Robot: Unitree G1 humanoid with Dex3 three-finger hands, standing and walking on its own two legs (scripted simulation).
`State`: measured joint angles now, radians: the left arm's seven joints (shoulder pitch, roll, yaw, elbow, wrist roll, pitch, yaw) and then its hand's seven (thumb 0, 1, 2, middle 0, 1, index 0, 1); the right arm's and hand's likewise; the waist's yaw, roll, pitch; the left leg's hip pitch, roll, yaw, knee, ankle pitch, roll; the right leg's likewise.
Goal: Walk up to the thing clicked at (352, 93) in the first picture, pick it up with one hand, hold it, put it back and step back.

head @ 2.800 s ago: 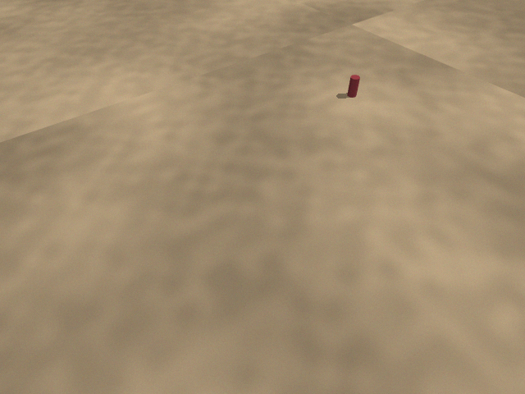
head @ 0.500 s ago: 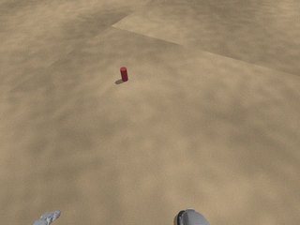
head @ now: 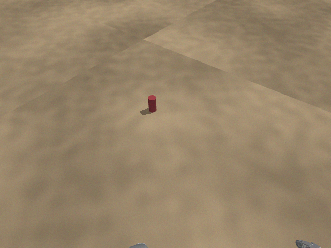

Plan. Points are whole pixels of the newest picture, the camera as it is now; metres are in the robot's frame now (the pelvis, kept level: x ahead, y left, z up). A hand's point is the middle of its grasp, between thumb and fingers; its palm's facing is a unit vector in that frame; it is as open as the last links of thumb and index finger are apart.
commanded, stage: walk up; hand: left
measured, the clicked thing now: (152, 103) +1.30 +0.20 -0.68
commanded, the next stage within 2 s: none
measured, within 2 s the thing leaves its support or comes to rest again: neither
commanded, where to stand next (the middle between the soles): +0.96 -0.01 m, yaw +0 degrees
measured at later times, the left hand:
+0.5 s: hand (106, 166) +0.38 +0.24 -0.11, palm faces -0.08 -0.91 -0.40, open 7.4 cm
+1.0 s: hand (101, 142) +0.50 +0.30 -0.15, palm faces -0.06 -0.94 -0.34, open 7.4 cm
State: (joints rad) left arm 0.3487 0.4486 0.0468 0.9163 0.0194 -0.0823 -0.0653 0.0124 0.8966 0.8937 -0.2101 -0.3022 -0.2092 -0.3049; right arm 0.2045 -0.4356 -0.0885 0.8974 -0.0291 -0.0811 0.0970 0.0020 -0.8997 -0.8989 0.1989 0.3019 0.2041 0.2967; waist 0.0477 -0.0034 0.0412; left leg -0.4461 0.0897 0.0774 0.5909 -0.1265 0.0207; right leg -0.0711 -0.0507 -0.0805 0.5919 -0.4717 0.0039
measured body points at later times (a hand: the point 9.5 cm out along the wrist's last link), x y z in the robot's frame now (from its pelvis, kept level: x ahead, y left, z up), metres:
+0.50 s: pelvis +0.25 -0.03 +0.00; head +0.27 -0.05 +0.45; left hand +0.38 +0.29 -0.09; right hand +0.26 -0.36 -0.13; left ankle +0.14 +0.11 -0.67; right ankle +0.34 -0.15 -0.72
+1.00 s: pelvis +0.46 +0.02 +0.01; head +0.47 +0.04 +0.46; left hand +0.50 +0.34 -0.12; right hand +0.54 -0.31 -0.08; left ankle +0.51 +0.12 -0.72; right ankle +0.43 -0.13 -0.65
